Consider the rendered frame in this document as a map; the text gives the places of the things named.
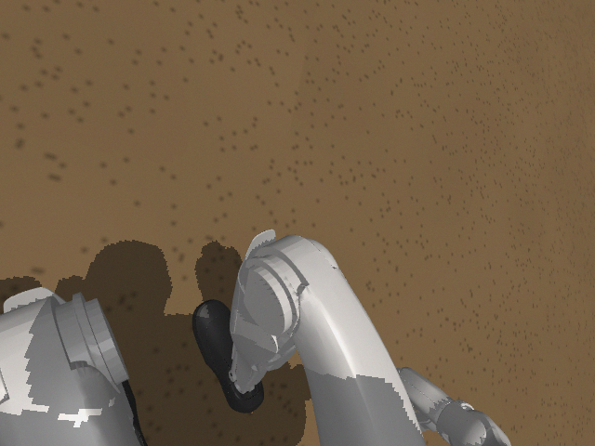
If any right robot arm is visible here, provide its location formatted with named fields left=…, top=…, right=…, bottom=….
left=436, top=400, right=511, bottom=446

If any right robot hand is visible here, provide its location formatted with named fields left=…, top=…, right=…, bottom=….
left=396, top=367, right=453, bottom=432

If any left robot foot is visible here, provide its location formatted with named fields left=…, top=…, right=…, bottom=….
left=122, top=380, right=148, bottom=446

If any right robot foot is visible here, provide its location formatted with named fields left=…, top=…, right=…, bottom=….
left=192, top=299, right=264, bottom=413

